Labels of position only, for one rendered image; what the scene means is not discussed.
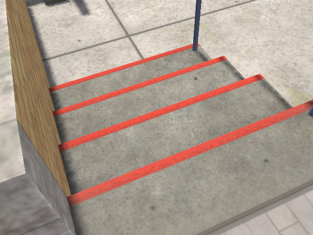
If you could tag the stairs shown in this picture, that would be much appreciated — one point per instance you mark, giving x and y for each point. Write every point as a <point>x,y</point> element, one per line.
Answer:
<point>119,120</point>

